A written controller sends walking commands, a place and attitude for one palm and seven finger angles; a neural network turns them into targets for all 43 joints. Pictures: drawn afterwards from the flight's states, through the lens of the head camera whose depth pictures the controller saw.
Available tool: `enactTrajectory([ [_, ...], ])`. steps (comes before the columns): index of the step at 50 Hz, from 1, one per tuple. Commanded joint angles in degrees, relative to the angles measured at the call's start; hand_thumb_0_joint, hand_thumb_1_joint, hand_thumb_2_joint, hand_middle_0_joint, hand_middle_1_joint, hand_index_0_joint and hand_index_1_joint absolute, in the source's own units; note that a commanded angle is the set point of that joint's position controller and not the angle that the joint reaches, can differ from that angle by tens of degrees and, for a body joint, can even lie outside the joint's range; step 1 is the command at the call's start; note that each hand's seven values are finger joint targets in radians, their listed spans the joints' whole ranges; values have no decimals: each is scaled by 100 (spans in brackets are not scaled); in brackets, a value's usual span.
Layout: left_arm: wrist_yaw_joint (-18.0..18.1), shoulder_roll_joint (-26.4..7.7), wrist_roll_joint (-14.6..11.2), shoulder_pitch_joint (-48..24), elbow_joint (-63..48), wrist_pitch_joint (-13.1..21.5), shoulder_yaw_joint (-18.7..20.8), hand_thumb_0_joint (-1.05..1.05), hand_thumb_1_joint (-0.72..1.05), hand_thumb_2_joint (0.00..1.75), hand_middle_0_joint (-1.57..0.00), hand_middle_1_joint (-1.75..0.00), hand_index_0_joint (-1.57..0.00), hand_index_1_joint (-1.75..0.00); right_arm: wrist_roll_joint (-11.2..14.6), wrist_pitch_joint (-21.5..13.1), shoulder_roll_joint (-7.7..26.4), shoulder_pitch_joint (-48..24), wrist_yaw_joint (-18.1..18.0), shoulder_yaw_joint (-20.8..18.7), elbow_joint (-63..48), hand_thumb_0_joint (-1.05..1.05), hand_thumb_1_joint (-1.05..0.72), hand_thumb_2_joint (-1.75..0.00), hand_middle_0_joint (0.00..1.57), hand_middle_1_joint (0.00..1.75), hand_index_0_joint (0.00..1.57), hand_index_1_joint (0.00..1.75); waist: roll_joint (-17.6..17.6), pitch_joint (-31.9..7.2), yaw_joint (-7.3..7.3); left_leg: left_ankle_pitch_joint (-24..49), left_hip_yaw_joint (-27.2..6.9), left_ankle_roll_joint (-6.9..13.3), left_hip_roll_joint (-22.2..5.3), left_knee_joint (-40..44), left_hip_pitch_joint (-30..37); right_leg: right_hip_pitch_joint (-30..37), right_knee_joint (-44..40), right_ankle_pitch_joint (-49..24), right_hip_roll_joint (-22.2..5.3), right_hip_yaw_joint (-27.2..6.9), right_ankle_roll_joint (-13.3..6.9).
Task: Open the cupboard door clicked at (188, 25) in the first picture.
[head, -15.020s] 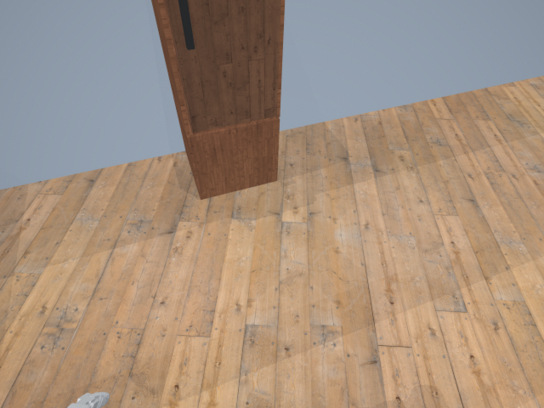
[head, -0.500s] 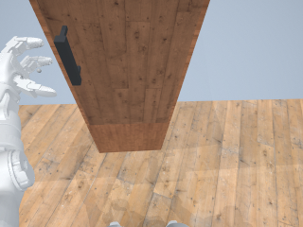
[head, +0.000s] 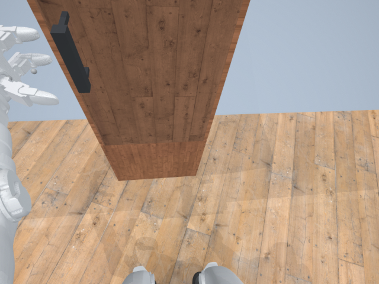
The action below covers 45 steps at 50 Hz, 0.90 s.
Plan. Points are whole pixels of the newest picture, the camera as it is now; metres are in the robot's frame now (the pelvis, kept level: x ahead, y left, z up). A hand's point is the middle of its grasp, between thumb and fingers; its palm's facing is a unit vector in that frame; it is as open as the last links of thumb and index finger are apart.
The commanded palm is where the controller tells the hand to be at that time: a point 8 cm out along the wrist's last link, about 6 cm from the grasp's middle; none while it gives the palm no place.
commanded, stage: slide the fingers in behind the handle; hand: left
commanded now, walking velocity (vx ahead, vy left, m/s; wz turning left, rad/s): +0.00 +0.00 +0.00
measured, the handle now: (75, 55) +0.56 +0.20 +0.12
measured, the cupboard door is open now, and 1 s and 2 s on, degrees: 0 0 0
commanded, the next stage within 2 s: close the thumb around the handle in 1.70 s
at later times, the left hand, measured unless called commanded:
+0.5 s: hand (47, 68) +0.52 +0.24 +0.12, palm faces +0.02 -1.00 +0.01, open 14.0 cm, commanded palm +0.49 +0.27 +0.12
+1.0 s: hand (72, 70) +0.51 +0.19 +0.12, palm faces +0.00 -1.00 +0.00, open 13.9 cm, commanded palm +0.49 +0.24 +0.12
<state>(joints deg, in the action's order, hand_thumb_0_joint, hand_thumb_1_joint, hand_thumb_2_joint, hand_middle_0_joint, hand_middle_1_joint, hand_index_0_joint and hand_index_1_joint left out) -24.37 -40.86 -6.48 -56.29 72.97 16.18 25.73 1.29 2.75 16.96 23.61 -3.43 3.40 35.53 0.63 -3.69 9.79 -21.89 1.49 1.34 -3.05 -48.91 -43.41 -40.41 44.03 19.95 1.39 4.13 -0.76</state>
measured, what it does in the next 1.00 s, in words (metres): stands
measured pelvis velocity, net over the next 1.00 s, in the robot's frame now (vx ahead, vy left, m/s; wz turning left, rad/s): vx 0.01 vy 0.00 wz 0.01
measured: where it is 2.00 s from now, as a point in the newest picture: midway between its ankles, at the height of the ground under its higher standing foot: outside the picture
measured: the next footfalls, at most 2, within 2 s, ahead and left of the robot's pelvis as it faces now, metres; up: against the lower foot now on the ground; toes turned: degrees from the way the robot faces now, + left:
none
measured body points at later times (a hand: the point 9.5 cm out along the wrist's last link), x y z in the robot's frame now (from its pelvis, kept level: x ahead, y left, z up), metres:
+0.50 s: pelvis +0.02 +0.00 +0.00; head +0.12 +0.03 +0.44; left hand +0.51 +0.29 +0.13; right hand +0.01 -0.26 -0.11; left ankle +0.01 +0.10 -0.70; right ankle +0.01 -0.12 -0.70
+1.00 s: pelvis +0.01 +0.00 +0.00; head +0.11 +0.01 +0.44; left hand +0.51 +0.25 +0.13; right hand +0.03 -0.27 -0.11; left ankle +0.01 +0.10 -0.70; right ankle +0.01 -0.12 -0.70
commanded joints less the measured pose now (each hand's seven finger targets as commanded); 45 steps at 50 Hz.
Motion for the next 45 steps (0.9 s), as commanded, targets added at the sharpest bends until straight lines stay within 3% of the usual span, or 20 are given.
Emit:
enactTrajectory([
  [1, -89, -1560, -140, -2668, -1044, 290, 86, 0, -50, 30, -30, -120, -30, -120, -13, -145, 1109, 909, -110, -379, -240, 0, -90, -90, 20, 30, 20, 30, 764, -2287, 150, 1491, -410, 90, 131, 488, 1732, 583, -507, -1301, 135, -297, 2],
  [2, -92, -1755, -131, -2671, -1092, 279, 227, 0, -50, 30, -30, -120, -30, -120, -23, -140, 1129, 953, -116, -394, -222, 0, -90, -90, 20, 30, 20, 30, 757, -2330, 105, 1522, -413, 91, 119, 492, 1688, 646, -499, -1319, 130, -299, 2],
  [5, -88, -1694, -125, -2557, -1408, 314, 235, 0, -50, 30, -30, -120, -30, -120, -52, -125, 1106, 1023, -77, -419, -256, 0, -90, -90, 20, 30, 20, 30, 1133, -2753, -1, 1998, -439, 47, 118, 459, 2130, 590, -426, -1534, 157, -244, -33],
  [7, -57, -1469, -142, -2440, -1253, 255, 110, 0, -50, 30, -30, -120, -30, -120, -55, -90, 1093, 1037, -63, -424, -240, 0, -90, -90, 20, 30, 20, 30, 846, -2484, 65, 1871, -443, 61, 89, 483, 2026, 487, -476, -1418, 176, -206, -12],
  [8, -40, -1419, -151, -2488, -1284, 228, 81, 0, -50, 30, -30, -120, -30, -120, -58, -87, 1097, 1032, -52, -421, -240, 0, -90, -90, 20, 30, 20, 30, 931, -2400, 48, 1787, -425, 63, 102, 504, 1951, 488, -488, -1369, 170, -212, -17],
  [13, 174, -1678, -91, -2431, -1668, 273, 388, 0, -50, 30, -30, -120, -30, -120, -92, -63, 1078, 1098, -1, -467, -263, 0, -90, -90, 20, 30, 20, 30, 998, -2779, -78, 2211, -428, 50, 94, 467, 2176, 700, -421, -1693, 183, -211, -29],
  [15, 237, -1425, -104, -2225, -1701, 303, 288, 0, -50, 30, -30, -120, -30, -120, -97, -48, 1033, 1067, 42, -465, -296, 0, -90, -90, 20, 30, 20, 30, 1068, -2760, -108, 2480, -421, 28, 91, 448, 2282, 665, -386, -1851, 200, -173, -38],
  [16, 250, -1255, -120, -2251, -1703, 291, 159, 0, -50, 30, -30, -120, -30, -120, -84, -35, 1021, 1038, 57, -470, -287, 0, -90, -90, 20, 30, 20, 30, 974, -2603, -30, 2380, -393, 43, 83, 449, 2240, 622, -429, -1830, 203, -180, -19],
  [18, 267, -1239, -111, -2302, -1692, 272, 121, 0, -50, 30, -30, -120, -30, -120, -66, -21, 1030, 1006, 53, -475, -278, 0, -90, -90, 20, 30, 20, 30, 909, -2462, -9, 2187, -384, 57, 98, 483, 2103, 678, -457, -1763, 194, -197, -27],
  [22, 335, -840, -129, -2319, -1840, 291, -89, 0, -50, 30, -30, -120, -30, -120, -80, -40, 982, 982, 74, -488, -248, 0, -90, -90, 20, 30, 20, 30, 1117, -2562, 6, 2584, -452, 11, 67, 450, 2495, 483, -419, -1848, 197, -150, -44],
  [25, 362, -733, -203, -2261, -1910, 333, -77, 0, -50, 30, -30, -120, -30, -120, -83, -47, 980, 972, 87, -512, -218, 0, -90, -90, 20, 30, 20, 30, 807, -2676, -6, 2832, -465, 22, 54, 416, 2564, 598, -388, -2050, 206, -149, -28],
  [26, 358, -487, -212, -2263, -1934, 324, -249, 0, -50, 30, -30, -120, -30, -120, -77, -56, 951, 916, 100, -508, -242, 0, -90, -90, 20, 30, 20, 30, 986, -2646, 16, 2792, -434, 12, 72, 413, 2590, 536, -403, -2020, 196, -160, -26],
  [28, 399, -579, -216, -2322, -1835, 312, -172, 0, -50, 30, -30, -120, -30, -120, -80, -54, 965, 905, 101, -509, -184, 0, -90, -90, 20, 30, 20, 30, 705, -2454, 48, 2581, -434, 36, 73, 417, 2413, 575, -418, -1985, 194, -157, -21],
  [29, 422, -608, -211, -2374, -1977, 362, -155, 0, -50, 30, -30, -120, -30, -120, -83, -62, 966, 895, 85, -505, -202, 0, -90, -90, 20, 30, 20, 30, 800, -2555, 13, 2730, -449, 35, 86, 403, 2457, 627, -364, -2055, 189, -160, -42],
  [30, 437, -439, -188, -2338, -1970, 363, -270, 0, -50, 30, -30, -120, -30, -120, -77, -72, 928, 846, 103, -501, -220, 0, -90, -90, 20, 30, 20, 30, 1001, -2619, -9, 2770, -445, 11, 96, 400, 2562, 558, -367, -2030, 176, -167, -38],
  [34, 547, 76, -197, -2537, -2062, 383, -625, 0, -50, 30, -30, -120, -30, -120, -83, -107, 883, 802, 125, -514, -170, 0, -90, -90, 20, 30, 20, 30, 938, -2456, 109, 2873, -533, -6, 67, 379, 2716, 327, -359, -1901, 180, -111, -45],
  [39, 784, -383, -161, -2518, -1743, 310, -178, 0, -50, 30, -30, -120, -30, -120, -96, -129, 919, 792, 124, -487, -170, 0, -90, -90, 20, 30, 20, 30, 522, -2388, 21, 2424, -473, 40, 131, 420, 2239, 656, -347, -1927, 156, -157, -37],
  [40, 829, -448, -87, -2607, -1878, 345, -190, 0, -50, 30, -30, -120, -30, -120, -95, -139, 890, 758, 135, -475, -203, 0, -90, -90, 20, 30, 20, 30, 788, -2505, -17, 2506, -441, 25, 143, 426, 2252, 722, -307, -2027, 140, -185, -29],
  [44, 898, -63, -29, -2494, -1943, 454, -448, 0, -50, 30, -30, -120, -30, -120, -100, -161, 849, 776, 180, -496, -249, 0, -90, -90, 20, 30, 20, 30, 611, -2611, 34, 2527, -430, 45, 157, 373, 2321, 741, -302, -2085, 164, -184, -26],
  [45, 881, -142, -49, -2547, -1959, 462, -401, 0, -50, 30, -30, -120, -30, -120, -89, -157, 866, 760, 174, -507, -227, 0, -90, -90, 20, 30, 20, 30, 619, -2658, 33, 2431, -413, 37, 147, 393, 2307, 784, -324, -2078, 159, -206, -13],
])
